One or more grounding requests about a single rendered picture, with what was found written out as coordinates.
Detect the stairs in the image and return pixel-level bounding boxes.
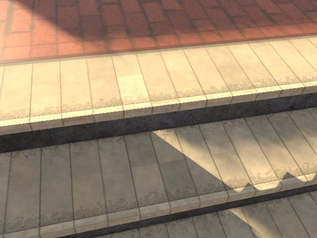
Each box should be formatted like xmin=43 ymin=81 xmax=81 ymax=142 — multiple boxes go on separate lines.
xmin=0 ymin=92 xmax=317 ymax=238

